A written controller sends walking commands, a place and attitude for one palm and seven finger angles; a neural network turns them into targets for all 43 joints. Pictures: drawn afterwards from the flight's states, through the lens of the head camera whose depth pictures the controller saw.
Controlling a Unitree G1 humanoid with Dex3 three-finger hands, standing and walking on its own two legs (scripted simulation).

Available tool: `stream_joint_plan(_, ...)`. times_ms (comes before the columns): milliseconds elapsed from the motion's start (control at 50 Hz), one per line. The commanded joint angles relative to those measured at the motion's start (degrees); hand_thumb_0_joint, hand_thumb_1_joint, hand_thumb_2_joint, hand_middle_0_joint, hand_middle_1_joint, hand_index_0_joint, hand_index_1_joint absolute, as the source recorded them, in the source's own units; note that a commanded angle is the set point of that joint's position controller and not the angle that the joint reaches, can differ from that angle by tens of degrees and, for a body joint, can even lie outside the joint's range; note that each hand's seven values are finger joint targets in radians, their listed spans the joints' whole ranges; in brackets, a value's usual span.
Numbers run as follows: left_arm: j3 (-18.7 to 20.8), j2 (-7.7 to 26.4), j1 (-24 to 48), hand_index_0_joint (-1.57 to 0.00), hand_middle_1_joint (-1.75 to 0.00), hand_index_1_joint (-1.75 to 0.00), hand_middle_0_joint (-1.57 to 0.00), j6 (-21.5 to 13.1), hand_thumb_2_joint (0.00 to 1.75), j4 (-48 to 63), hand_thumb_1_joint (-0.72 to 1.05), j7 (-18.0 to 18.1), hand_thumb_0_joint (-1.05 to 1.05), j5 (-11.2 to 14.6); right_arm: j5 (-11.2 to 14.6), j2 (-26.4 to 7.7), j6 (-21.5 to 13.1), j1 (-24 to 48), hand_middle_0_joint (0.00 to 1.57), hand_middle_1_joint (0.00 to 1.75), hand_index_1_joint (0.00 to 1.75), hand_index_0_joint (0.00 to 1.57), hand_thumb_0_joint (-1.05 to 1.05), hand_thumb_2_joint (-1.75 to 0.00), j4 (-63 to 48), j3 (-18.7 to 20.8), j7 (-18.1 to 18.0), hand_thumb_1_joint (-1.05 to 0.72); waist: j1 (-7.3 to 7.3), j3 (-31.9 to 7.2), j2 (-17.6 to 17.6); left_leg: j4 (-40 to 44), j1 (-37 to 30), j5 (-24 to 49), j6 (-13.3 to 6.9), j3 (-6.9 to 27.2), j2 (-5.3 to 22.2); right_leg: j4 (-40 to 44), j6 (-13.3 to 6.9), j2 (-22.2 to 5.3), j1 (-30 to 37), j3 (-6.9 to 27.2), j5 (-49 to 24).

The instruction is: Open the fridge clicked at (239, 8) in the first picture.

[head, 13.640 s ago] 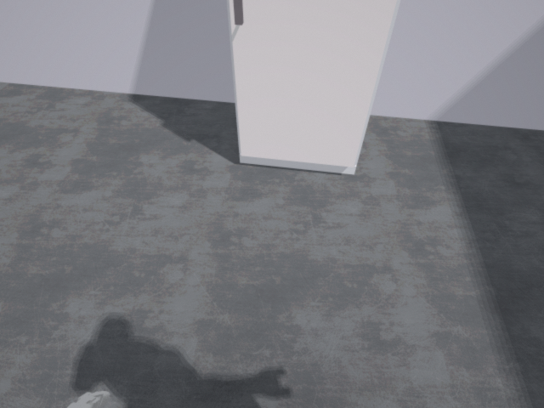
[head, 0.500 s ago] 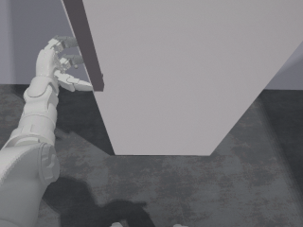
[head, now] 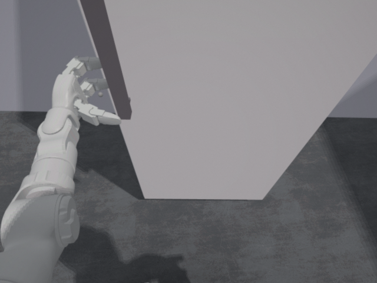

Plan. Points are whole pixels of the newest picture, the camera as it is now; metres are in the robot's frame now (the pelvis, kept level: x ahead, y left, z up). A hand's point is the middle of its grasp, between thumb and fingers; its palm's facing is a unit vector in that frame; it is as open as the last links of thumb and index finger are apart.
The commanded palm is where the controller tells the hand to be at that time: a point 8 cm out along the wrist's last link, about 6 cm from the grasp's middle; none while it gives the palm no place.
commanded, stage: slide the fingers in behind the handle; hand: left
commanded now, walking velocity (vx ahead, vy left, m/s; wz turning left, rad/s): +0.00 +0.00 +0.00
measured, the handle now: (105, 29) +0.53 +0.14 +0.24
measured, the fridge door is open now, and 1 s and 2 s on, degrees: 0 0 0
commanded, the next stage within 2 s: grip the handle and tug to test in 1.30 s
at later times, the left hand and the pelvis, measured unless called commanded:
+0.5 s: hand (108, 96) +0.46 +0.15 +0.14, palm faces -0.03 -1.00 +0.01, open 14.1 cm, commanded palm +0.44 +0.19 +0.14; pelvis -0.01 +0.00 +0.00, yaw +1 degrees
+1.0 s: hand (118, 95) +0.47 +0.13 +0.14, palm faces -0.04 -1.00 +0.01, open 14.0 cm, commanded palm +0.44 +0.18 +0.14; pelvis +0.00 -0.01 +0.00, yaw +0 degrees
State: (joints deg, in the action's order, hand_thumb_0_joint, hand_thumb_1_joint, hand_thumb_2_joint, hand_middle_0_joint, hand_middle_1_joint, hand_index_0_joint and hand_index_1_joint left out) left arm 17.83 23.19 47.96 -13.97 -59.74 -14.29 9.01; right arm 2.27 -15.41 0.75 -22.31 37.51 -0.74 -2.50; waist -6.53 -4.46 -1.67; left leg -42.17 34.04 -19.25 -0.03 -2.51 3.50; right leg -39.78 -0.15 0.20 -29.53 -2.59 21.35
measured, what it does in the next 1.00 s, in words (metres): stands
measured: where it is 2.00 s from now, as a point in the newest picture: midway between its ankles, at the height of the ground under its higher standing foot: outside the picture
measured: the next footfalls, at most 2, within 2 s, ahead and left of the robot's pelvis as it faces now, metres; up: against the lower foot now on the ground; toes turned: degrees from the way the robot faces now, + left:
none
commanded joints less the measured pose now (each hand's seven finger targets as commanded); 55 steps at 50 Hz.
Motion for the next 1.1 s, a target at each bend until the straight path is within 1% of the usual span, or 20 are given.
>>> stream_joint_plan(0, -0.72, 10.2, 27.38, -0.3, -1.2, -1.2, -0.3, -4.0, 0.3, 14.94, -0.5, 0.67, 0.0, 0.88, 0.04, -8.72, -2.02, -3.41, 0.2, 0.3, 0.3, 0.2, 0.0, -0.9, -4.38, 3.24, -0.31, -0.9, -0.23, -21.48, -2.26, 2.81, -20.28, 20.31, -1.65, 3.38, -2.55, 4.09, -0.6, 2.23, 2.44, -0.2, -22.74)
stream_joint_plan(40, -0.49, 9.86, 26.94, -0.3, -1.2, -1.2, -0.3, -3.48, 0.3, 12.86, -0.5, 1.03, 0.0, 1.19, 0.02, -8.89, -2.06, -3.65, 0.2, 0.3, 0.3, 0.2, 0.0, -0.9, -4.06, 3.3, -0.29, -0.9, -0.41, -19.65, 0.31, 2.9, -18.87, 18.98, -1.98, 3.18, -2.76, 4.53, -0.57, 2.19, 2.88, -0.2, -22.11)
stream_joint_plan(60, 0.66, 11.37, 26.98, -0.3, -1.2, -1.2, -0.3, -3.53, 0.3, 13.94, -0.5, 1.16, 0.0, 0.96, 0.06, -9.08, -2.11, -3.25, 0.2, 0.3, 0.3, 0.2, 0.0, -0.9, -4.29, 3.34, -0.28, -0.9, 0.17, -20.94, 0.3, 3.21, -18.71, 18.96, -1.88, 3.01, -2.73, 4.27, -0.47, 2.08, 3.74, 0.08, -22.86)
stream_joint_plan(120, -1.13, 8.86, 25.82, -0.3, -1.2, -1.2, -0.3, -2.98, 0.3, 13.52, -0.5, 1.33, 0.0, 0.81, 0.13, -8.55, -2.25, -2.26, 0.2, 0.3, 0.3, 0.2, 0.0, -0.9, -4.83, 3.08, -0.12, -0.9, 0.33, -19.61, -0.89, 3.31, -18.43, 17.97, -1.85, 2.72, -2.97, 4.49, -0.56, 1.96, 3.42, 0.13, -22.42)
stream_joint_plan(140, -0.72, 9.34, 25.72, -0.3, -1.2, -1.2, -0.3, -2.98, 0.3, 11.67, -0.5, 1.57, 0.0, 0.78, -0.03, -8.76, -2.07, -2.85, 0.2, 0.3, 0.3, 0.2, 0.0, -0.9, -4.43, 2.99, -0.29, -0.9, -0.24, -18.56, 1.77, 3.26, -17.2, 17.37, -2.1, 2.85, -3.0, 4.62, -0.51, 1.9, 3.75, -0.06, -21.89)
stream_joint_plan(160, -0.3, 10.55, 27.28, -0.3, -1.2, -1.2, -0.3, -3.13, 0.3, 11.82, -0.5, 1.74, 0.0, 0.54, 0.18, -8.84, -2.0, -2.43, 0.2, 0.3, 0.3, 0.2, 0.0, -0.9, -4.43, 2.92, -0.32, -0.9, -0.2, -17.28, 1.65, 3.61, -16.15, 16.13, -2.07, 2.81, -2.94, 4.78, -0.39, 1.88, 3.39, 0.28, -21.39)
stream_joint_plan(280, -3.02, 6.69, 29.0, -0.3, -1.2, -1.2, -0.3, -4.74, 0.3, 15.79, -0.5, 2.37, 0.0, 0.6, -0.05, -8.14, -2.53, -1.64, 0.2, 0.3, 0.3, 0.2, 0.0, -0.9, -4.64, 3.06, 0.06, -0.9, -0.09, -21.9, -2.56, 2.97, -20.69, 19.14, -1.57, 3.31, -3.01, 3.93, -0.67, 1.93, 2.98, 0.07, -22.43)
stream_joint_plan(340, -2.51, 7.25, 28.32, -0.3, -1.2, -1.2, -0.3, -4.13, 0.3, 12.48, -0.5, 2.73, 0.0, 0.53, -0.05, -8.56, -2.3, -2.04, 0.2, 0.3, 0.3, 0.2, 0.0, -0.9, -4.31, 3.03, -0.15, -0.9, -0.55, -18.79, 1.46, 3.28, -17.54, 16.28, -1.94, 3.14, -3.13, 4.54, -0.56, 1.9, 3.31, 0.0, -20.79)
stream_joint_plan(460, -2.76, 7.01, 28.56, -0.3, -1.2, -1.2, -0.3, -4.6, 0.3, 13.29, -0.5, 2.77, 0.0, 0.32, 0.09, -8.45, -2.66, -1.85, 0.2, 0.3, 0.3, 0.2, 0.0, -0.9, -4.08, 3.22, -0.13, -0.9, -0.1, -21.41, -0.59, 3.18, -18.92, 16.76, -1.83, 3.1, -3.2, 4.33, -0.6, 1.84, 3.29, 0.38, -21.32)
stream_joint_plan(500, -4.36, 5.28, 30.75, -0.3, -1.2, -1.2, -0.3, -4.53, 0.3, 13.22, -0.5, 2.72, 0.0, 0.57, 0.04, -8.3, -2.77, -1.8, 0.2, 0.3, 0.3, 0.2, 0.0, -0.9, -3.74, 3.13, -0.06, -0.9, -0.92, -19.83, -0.93, 3.28, -18.61, 15.03, -1.77, 3.18, -3.17, 4.69, -0.53, 1.91, 2.0, 0.28, -19.8)
stream_joint_plan(540, -2.34, 7.21, 29.11, -0.3, -1.2, -1.2, -0.3, -4.88, 0.3, 12.97, -0.5, 3.02, 0.0, 0.65, -0.2, -8.55, -2.78, -2.44, 0.2, 0.3, 0.3, 0.2, 0.0, -0.9, -3.69, 3.33, -0.12, -0.9, -0.33, -20.92, 0.77, 3.16, -18.14, 16.05, -1.99, 3.12, -3.28, 4.54, -0.61, 1.91, 3.96, 0.28, -20.97)
stream_joint_plan(580, -3.6, 5.6, 28.96, -0.3, -1.2, -1.2, -0.3, -5.03, 0.3, 14.39, -0.5, 2.96, 0.0, 0.61, -0.07, -8.2, -2.88, -1.87, 0.2, 0.3, 0.3, 0.2, 0.0, -0.9, -4.0, 3.22, 0.07, -0.9, -0.01, -21.78, -1.33, 3.39, -18.96, 16.48, -1.77, 3.01, -3.32, 4.38, -0.64, 1.89, 3.68, 0.27, -21.32)
stream_joint_plan(640, -2.51, 6.7, 28.03, -0.3, -1.2, -1.2, -0.3, -4.74, 0.3, 12.46, -0.5, 3.65, 0.0, 0.52, -0.19, -8.45, -2.77, -2.65, 0.2, 0.3, 0.3, 0.2, 0.0, -0.9, -3.52, 3.33, 0.01, -0.9, -0.21, -19.96, 2.13, 3.45, -17.07, 15.84, -2.08, 2.93, -3.32, 4.75, -0.51, 1.98, 4.47, 0.26, -21.27)
stream_joint_plan(700, -4.53, 4.23, 29.67, -0.3, -1.2, -1.2, -0.3, -4.87, 0.3, 14.6, -0.5, 3.88, 0.0, 0.25, -0.08, -7.98, -3.01, -1.94, 0.2, 0.3, 0.3, 0.2, 0.0, -0.9, -3.63, 3.44, 0.25, -0.9, -0.41, -20.35, -1.11, 3.48, -18.79, 15.4, -1.8, 2.78, -3.29, 4.84, -0.49, 1.98, 2.83, 0.31, -20.55)
stream_joint_plan(760, -3.65, 5.21, 28.25, -0.3, -1.2, -1.2, -0.3, -4.66, 0.3, 13.19, -0.5, 4.34, 0.0, 0.03, -0.13, -8.15, -2.86, -2.33, 0.2, 0.3, 0.3, 0.2, 0.0, -0.9, -3.52, 3.33, 0.21, -0.9, -0.2, -20.16, 0.95, 3.65, -17.58, 15.88, -1.92, 2.82, -3.28, 4.69, -0.46, 2.0, 3.84, 0.35, -21.4)
stream_joint_plan(860, -1.93, 6.8, 28.35, -0.3, -1.2, -1.2, -0.3, -4.85, 0.3, 13.53, -0.5, 5.08, 0.0, -0.22, -0.2, -8.0, -2.91, -2.03, 0.2, 0.3, 0.3, 0.2, 0.0, -0.9, -3.95, 3.22, 0.3, -0.9, 0.42, -20.87, -0.24, 3.68, -17.16, 16.04, -2.0, 2.28, -3.55, 4.63, -0.46, 1.83, 5.15, 0.74, -22.42)
stream_joint_plan(940, 0.35, 9.94, 27.4, -0.3, -1.2, -1.2, -0.3, -5.01, 0.3, 11.95, -0.5, 5.13, 0.0, -0.52, -0.29, -8.3, -2.55, -2.53, 0.2, 0.3, 0.3, 0.2, 0.0, -0.9, -4.01, 3.13, -0.02, -0.9, 0.59, -19.6, 2.88, 3.87, -14.58, 15.25, -2.24, 2.08, -3.67, 4.72, -0.35, 1.69, 7.21, 0.82, -22.83)
stream_joint_plan(980, -2.83, 6.46, 29.14, -0.3, -1.2, -1.2, -0.3, -5.18, 0.3, 13.67, -0.5, 4.57, 0.0, -0.63, -0.15, -7.85, -2.64, -1.9, 0.2, 0.3, 0.3, 0.2, 0.0, -0.9, -4.26, 3.18, 0.08, -0.9, -0.04, -20.13, -0.37, 3.7, -16.42, 15.48, -2.03, 1.95, -3.61, 4.67, -0.34, 1.74, 5.33, 0.88, -22.78)
stream_joint_plan(1020, -2.05, 6.71, 28.12, -0.3, -1.2, -1.2, -0.3, -5.48, 0.3, 14.98, -0.5, 4.56, 0.0, -0.28, -0.19, -7.93, -2.74, -2.22, 0.2, 0.3, 0.3, 0.2, 0.0, -0.9, -4.28, 3.47, 0.22, -0.9, 0.59, -22.33, -1.72, 3.41, -19.1, 17.71, -1.79, 2.4, -3.4, 4.32, -0.65, 1.94, 5.07, 0.65, -23.4)
stream_joint_plan(1080, -3.54, 4.51, 26.6, -0.3, -1.2, -1.2, -0.3, -5.0, 0.3, 15.03, -0.5, 4.26, 0.0, 0.32, -0.1, -7.82, -2.63, -1.98, 0.2, 0.3, 0.3, 0.2, 0.0, -0.9, -4.27, 3.51, 0.37, -0.9, 0.4, -21.94, -0.24, 3.45, -19.22, 18.63, -1.73, 2.47, -3.29, 4.39, -0.55, 2.09, 5.27, 0.34, -24.19)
